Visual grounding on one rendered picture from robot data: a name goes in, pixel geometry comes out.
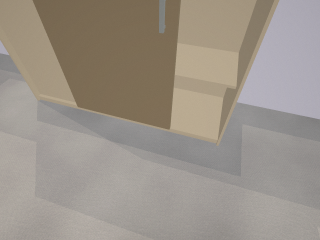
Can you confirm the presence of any wardrobe door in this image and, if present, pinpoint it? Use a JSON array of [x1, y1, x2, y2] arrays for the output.
[[0, 0, 76, 102], [32, 0, 181, 130]]

